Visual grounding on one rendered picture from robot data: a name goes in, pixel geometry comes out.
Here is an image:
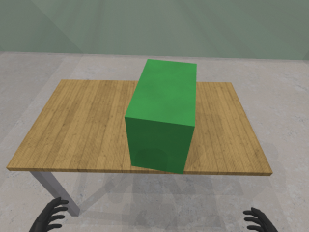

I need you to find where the robot left hand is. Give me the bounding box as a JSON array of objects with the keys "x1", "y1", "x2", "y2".
[{"x1": 29, "y1": 197, "x2": 69, "y2": 232}]

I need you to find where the table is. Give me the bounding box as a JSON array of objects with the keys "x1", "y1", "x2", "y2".
[{"x1": 6, "y1": 79, "x2": 273, "y2": 217}]

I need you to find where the robot right hand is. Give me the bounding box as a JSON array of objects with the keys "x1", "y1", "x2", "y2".
[{"x1": 243, "y1": 207, "x2": 278, "y2": 232}]

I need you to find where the carton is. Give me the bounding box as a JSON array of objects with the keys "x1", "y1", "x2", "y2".
[{"x1": 125, "y1": 59, "x2": 197, "y2": 174}]

